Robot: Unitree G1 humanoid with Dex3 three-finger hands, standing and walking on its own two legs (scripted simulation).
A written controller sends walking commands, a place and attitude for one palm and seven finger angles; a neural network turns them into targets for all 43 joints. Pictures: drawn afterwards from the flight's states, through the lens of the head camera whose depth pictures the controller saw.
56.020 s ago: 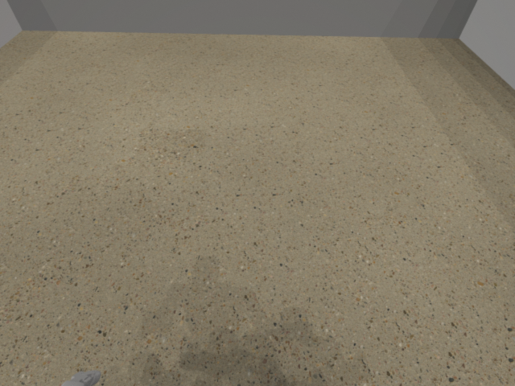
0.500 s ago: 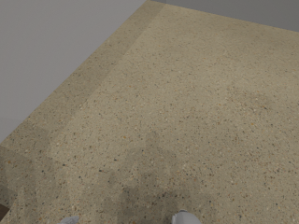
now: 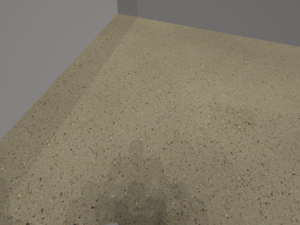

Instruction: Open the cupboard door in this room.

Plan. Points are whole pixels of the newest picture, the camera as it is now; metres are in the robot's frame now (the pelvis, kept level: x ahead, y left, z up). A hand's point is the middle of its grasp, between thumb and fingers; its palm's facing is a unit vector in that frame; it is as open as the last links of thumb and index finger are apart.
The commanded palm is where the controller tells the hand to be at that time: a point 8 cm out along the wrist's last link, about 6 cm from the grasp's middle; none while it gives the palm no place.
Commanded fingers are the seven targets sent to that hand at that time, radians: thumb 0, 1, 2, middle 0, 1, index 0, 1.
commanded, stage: walk to a spot facing it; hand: left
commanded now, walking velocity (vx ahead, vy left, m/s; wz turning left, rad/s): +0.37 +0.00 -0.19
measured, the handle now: out of the picture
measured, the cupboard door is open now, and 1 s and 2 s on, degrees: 46 46 46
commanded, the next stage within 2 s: turn to face it in 0.34 s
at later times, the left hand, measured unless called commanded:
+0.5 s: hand (117, 174) +0.30 +0.12 -0.15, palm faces -0.01 -0.98 -0.21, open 7.2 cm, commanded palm none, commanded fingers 0.00 0.90 0.90 -0.20 -0.30 -0.20 -0.30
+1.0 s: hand (116, 147) +0.40 +0.14 -0.15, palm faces +0.23 -0.94 -0.26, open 7.4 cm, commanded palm none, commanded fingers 0.00 0.90 0.90 -0.20 -0.30 -0.20 -0.30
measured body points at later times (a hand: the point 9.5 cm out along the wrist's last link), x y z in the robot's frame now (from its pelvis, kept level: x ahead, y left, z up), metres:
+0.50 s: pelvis +0.22 -0.06 +0.02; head +0.25 -0.06 +0.46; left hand +0.30 +0.17 -0.14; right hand +0.19 -0.29 -0.14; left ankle +0.22 +0.07 -0.66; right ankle +0.23 -0.16 -0.72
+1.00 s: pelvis +0.33 -0.09 +0.00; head +0.37 -0.08 +0.45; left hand +0.39 +0.19 -0.13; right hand +0.46 -0.31 -0.14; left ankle +0.38 +0.05 -0.72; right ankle +0.36 -0.23 -0.72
